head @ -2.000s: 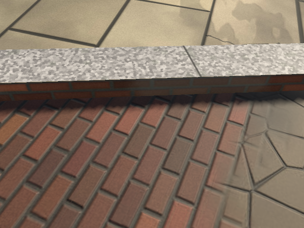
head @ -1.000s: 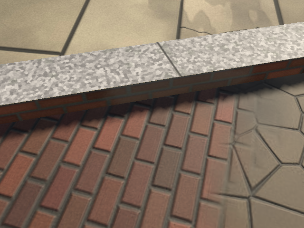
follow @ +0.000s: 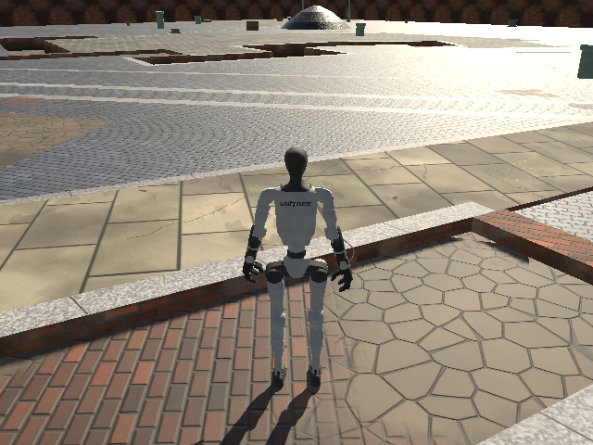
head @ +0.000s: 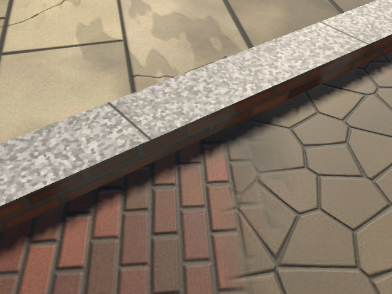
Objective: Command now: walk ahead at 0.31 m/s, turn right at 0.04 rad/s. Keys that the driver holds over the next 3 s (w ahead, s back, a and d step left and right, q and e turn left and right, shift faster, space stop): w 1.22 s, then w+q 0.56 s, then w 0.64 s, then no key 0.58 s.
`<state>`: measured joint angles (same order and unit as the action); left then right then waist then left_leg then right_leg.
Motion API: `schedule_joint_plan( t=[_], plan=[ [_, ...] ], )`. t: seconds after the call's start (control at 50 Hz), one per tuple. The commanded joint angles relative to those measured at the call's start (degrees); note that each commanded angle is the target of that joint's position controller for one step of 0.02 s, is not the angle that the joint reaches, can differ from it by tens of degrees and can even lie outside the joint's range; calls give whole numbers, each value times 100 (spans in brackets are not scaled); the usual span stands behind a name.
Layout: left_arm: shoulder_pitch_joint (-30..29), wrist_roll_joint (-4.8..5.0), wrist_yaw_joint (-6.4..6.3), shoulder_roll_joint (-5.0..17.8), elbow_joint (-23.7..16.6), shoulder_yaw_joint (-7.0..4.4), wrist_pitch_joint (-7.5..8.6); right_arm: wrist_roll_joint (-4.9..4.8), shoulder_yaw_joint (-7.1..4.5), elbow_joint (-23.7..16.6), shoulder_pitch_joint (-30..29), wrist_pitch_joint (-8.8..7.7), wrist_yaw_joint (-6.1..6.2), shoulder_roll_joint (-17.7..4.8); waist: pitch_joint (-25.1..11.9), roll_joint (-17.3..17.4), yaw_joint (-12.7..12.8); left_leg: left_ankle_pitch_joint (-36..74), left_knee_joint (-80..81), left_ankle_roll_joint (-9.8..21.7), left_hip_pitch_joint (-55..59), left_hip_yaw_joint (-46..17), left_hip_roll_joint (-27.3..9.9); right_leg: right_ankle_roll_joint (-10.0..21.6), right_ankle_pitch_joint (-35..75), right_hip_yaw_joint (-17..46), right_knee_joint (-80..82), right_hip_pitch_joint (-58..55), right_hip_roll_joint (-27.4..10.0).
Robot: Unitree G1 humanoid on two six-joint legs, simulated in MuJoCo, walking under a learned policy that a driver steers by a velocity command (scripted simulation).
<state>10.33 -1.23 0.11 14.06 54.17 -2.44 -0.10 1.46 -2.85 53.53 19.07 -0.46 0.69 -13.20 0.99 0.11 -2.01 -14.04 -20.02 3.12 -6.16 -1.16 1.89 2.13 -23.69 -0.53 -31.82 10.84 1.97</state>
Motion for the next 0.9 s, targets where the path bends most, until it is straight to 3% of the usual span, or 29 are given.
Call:
schedule_joint_plan(
  t=[0.02, 0.04, 0.06, 0.08, 0.1, 0.12, 0.14, 0.18, 0.22, 0.28, 0.34, 0.38, 0.42, 0.44, 0.46, 0.48, 0.5, 0.52, 0.54, 0.56, 0.58, 0.62, 0.68, 0.74, 0.8, 0.9],
  plan=[
    [434, 3, -22, 195, -81, -36, 240, -82, -254, -176, -261, -80, -44, -886, 229, 536, 456, -419, 493, 776, -617, -1282, -1183, 316, 935, -287, 1379, -732, 110],
    [936, -21, -76, 390, 94, -97, 285, -95, -209, -245, -421, -125, -59, -698, 43, 240, 664, -667, -30, 570, -1630, -965, -952, 386, 926, 116, 1445, -1962, -168],
    [1585, -101, -137, 861, 204, -196, 334, -79, -85, -456, -731, -172, -87, -279, -175, -810, 975, -1292, -1495, 296, -2713, -200, -380, 571, -411, 1667, 2084, -2858, -1383],
    [1931, -25, -119, 1411, 316, -339, 323, -37, -95, -718, -1068, -202, -83, -381, 302, -1435, 1105, -1849, -2503, 189, -3858, 470, 105, 1178, -1098, 3336, 2625, -2611, -2419],
    [1617, -55, -96, 1061, 293, -265, 319, 50, -200, -666, -1148, -186, -89, -786, 801, -583, 859, -1560, -3258, 221, -4054, 95, -334, 1329, -985, 3053, 2527, -2174, -2364],
    [1227, -19, -61, 765, 151, -174, 356, 20, -195, -521, -895, -203, -163, -697, 811, -424, 604, -1100, -3514, 209, -3962, -19, -455, 1190, -744, 2622, 2535, -1972, -2018],
    [986, -20, -42, 628, 79, -131, 394, -12, -180, -409, -683, -220, -221, -638, 775, -458, 422, -733, -3599, 149, -3804, -1, -565, 1033, -195, 2149, 2614, -1814, -1742],
    [1004, -2, -41, 535, 121, -77, 482, 71, -178, -399, -753, -200, -310, -610, 648, -515, 312, -249, -3752, 4, -3647, 165, -634, 931, 1010, 1519, 2660, -1657, -1431],
    [1269, 44, -30, 510, 264, -50, 539, 102, -155, -502, -968, -167, -344, -522, 589, -488, 289, 59, -3800, -125, -3697, 340, -619, 930, 2326, 1101, 2562, -1566, -1305],
    [1469, 46, -33, 472, 389, 2, 561, 67, -76, -801, -1629, -152, -367, -387, 735, -482, 344, 476, -3171, -249, -3586, 572, -564, 927, 3425, 687, 2541, -1201, -1136],
    [1613, 36, -56, 533, 480, 23, 577, 11, 23, -1038, -2139, -140, -374, -268, 821, -571, 426, 921, -2143, -141, -2980, 715, -439, 866, 3927, 489, 2598, -968, -1134],
    [1667, 38, -82, 621, 543, 21, 586, 1, 24, -1116, -2200, -132, -330, -335, 791, -567, 382, 941, -1710, 55, -2617, 779, -320, 828, 4451, 457, 2535, -1169, -1285],
    [1560, 37, -114, 719, 549, 12, 589, 6, -32, -1036, -1819, -153, -250, -474, 502, -587, 136, 704, -1485, 279, -1963, 830, -78, 707, 5975, 321, 1907, -1465, -1362],
    [1517, 5, -132, 787, 555, -6, 569, 1, -93, -875, -1292, -176, -197, -598, 172, -617, -108, 495, -1416, 377, -1426, 813, 73, 621, 6699, 259, 1210, -1609, -1365],
    [1431, -5, -136, 830, 536, -22, 529, 0, -168, -578, -410, -218, -141, -724, -316, -530, -484, 544, -1064, 485, -465, 826, 207, 538, 6812, 161, 141, -1498, -1259],
    [1435, 12, -121, 782, 499, -3, 519, 84, -261, -304, 481, -266, -63, -947, -804, -352, -823, 398, -876, 635, 902, 407, -208, 473, 5618, 59, -1212, -632, -1029],
    [1931, 166, -46, 156, 316, 133, 517, 234, -407, -222, 1090, -290, -18, -1573, -1618, 815, -630, -785, -598, 1156, 2455, -2024, -1959, 263, 2417, -249, -3427, 1111, -289],
    [2038, 131, -21, 348, 382, 36, 524, 74, -392, -212, 864, -254, -111, -1524, -1903, 1017, -468, -987, 481, 1562, 2350, -4178, -2579, 312, -451, 410, -4628, 1940, 369],
    [1516, 53, -20, 593, 220, -51, 504, -58, -337, -298, 80, -249, -132, -1276, -875, 557, -133, -1510, 625, 1399, 1445, -3386, -2336, 395, 35, 599, -4754, 2337, -102],
    [1166, 22, 22, 555, 124, -37, 532, -86, -224, -386, -399, -283, -156, -841, -244, 186, -32, -1331, 843, 1286, 550, -2610, -2132, 417, 494, 487, -4414, 2302, -356],
    [1070, 14, 47, 387, 121, -22, 518, -60, -157, -360, -578, -331, -160, -628, 68, 112, 138, -897, 1037, 1109, -21, -2033, -1849, 424, 684, 430, -4039, 2098, -554],
    [1237, -100, 112, 190, 187, 9, 372, -56, -70, -201, -535, -424, -134, -416, 179, 245, 396, -29, 1214, 930, -661, -1266, -1508, 323, 797, 382, -3591, 1578, -717],
    [912, -109, 174, 132, 59, 8, 260, -82, -89, 21, -106, -551, -143, -534, 278, 246, 428, 539, 1422, 999, -662, -797, -1391, 178, 1138, 191, -3173, 1913, -826],
    [92, -103, 197, 203, -232, -3, 233, -96, -73, 141, 229, -557, -140, -551, 493, 210, 276, 795, 1609, 973, -352, -542, -1278, 8, 1781, 24, -2416, 2610, -942],
    [-601, -59, 217, 107, -474, 42, 267, -112, -47, 234, 498, -559, -130, -527, 528, 214, 100, 1455, 1540, 846, -98, -211, -1109, -91, 2361, -177, -1369, 2625, -837],
    [-1402, -35, 208, 87, -770, 85, 309, -59, -28, 439, 1003, -556, -52, -545, 522, 300, -154, 2406, 1277, 802, 786, -97, -1272, 6, 2523, -376, -340, 2574, -596]
  ],
)
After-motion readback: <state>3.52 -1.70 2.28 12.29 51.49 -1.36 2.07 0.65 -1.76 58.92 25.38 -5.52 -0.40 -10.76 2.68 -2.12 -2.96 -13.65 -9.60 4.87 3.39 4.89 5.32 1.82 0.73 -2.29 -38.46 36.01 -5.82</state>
